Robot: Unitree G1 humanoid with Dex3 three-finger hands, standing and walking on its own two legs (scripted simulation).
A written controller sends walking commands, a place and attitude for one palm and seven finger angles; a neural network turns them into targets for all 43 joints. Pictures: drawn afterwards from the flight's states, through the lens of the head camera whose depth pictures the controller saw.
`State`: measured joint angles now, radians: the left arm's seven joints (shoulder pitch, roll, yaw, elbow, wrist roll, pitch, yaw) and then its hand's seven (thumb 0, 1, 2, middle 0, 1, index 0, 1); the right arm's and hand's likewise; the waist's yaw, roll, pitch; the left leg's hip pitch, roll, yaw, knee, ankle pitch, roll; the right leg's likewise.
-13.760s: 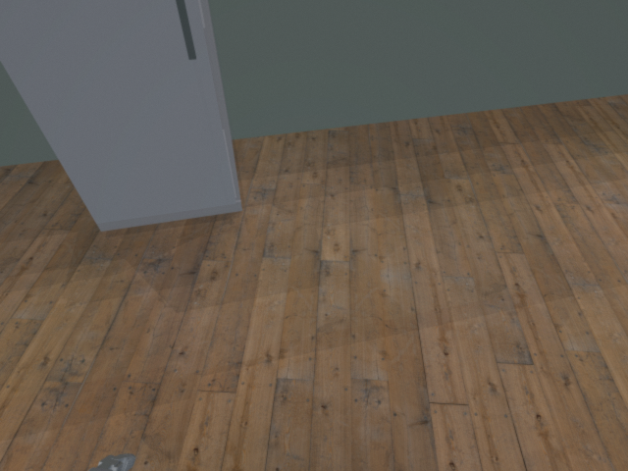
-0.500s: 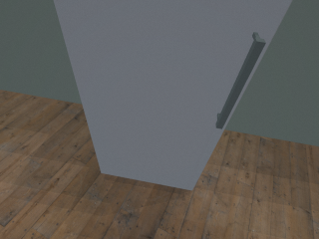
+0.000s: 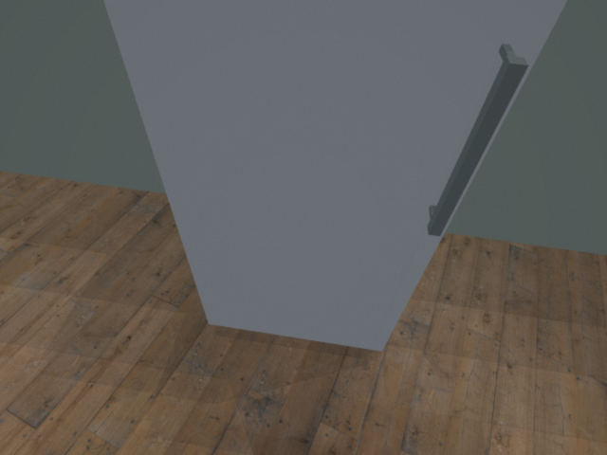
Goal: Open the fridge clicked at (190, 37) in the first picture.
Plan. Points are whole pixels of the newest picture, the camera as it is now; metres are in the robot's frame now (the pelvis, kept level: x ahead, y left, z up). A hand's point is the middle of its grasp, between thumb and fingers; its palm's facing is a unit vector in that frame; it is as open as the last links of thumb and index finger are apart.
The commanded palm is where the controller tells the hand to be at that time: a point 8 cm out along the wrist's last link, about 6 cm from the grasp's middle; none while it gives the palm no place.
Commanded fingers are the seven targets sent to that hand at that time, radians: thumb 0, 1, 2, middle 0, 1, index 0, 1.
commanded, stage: look again from close up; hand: right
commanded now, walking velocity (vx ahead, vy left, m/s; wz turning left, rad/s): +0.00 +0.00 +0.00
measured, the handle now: (464, 155) +0.52 -0.21 +0.14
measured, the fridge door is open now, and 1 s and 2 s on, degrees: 0 0 0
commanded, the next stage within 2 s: raise the hand to about handle height in 0.22 s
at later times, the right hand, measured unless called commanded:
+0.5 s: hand (473, 427) +0.18 -0.20 -0.02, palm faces +0.27 +0.95 -0.11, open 7.6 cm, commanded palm +0.10 -0.24 -0.05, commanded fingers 0.00 -0.67 -0.80 0.22 0.45 0.22 0.45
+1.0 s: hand (495, 428) +0.17 -0.20 +0.02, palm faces +0.00 +1.00 -0.08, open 10.2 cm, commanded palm +0.13 -0.28 +0.01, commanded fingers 0.00 -0.08 -0.55 0.26 0.82 0.26 0.82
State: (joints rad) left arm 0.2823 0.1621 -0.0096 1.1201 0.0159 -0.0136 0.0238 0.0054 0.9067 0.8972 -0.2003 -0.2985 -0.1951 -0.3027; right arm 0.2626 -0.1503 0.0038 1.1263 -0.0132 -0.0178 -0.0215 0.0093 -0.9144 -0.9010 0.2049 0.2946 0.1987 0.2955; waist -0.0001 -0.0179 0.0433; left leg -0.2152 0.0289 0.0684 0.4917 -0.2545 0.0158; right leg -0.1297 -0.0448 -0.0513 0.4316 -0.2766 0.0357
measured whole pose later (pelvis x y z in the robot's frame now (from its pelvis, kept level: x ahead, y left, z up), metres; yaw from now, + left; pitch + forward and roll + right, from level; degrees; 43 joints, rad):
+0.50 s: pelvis -0.01 -0.01 -0.01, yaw -2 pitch +0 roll -1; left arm 0.30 0.24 0.01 0.87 -0.02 -0.26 0.07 0.02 0.91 0.90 -0.20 -0.30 -0.20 -0.30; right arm 0.37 -0.15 -0.05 0.21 0.15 -0.16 -0.08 0.02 -0.86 -0.88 0.21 0.33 0.20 0.33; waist 0.01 -0.03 -0.01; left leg -0.30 0.06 0.08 0.57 -0.28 0.00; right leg -0.24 -0.03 -0.03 0.54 -0.30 0.02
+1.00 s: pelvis -0.05 -0.02 -0.07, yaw -3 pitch +8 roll +2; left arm 0.18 0.19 -0.08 0.55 -0.02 -0.22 0.03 0.01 0.90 0.90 -0.21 -0.30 -0.20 -0.30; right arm 0.30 -0.24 -0.12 -0.11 0.23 -0.35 0.26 0.01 -0.30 -0.65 0.24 0.68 0.24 0.68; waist -0.03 -0.03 -0.08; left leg -0.73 0.07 0.13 1.02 -0.43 0.00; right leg -0.74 -0.04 0.03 1.09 -0.50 0.01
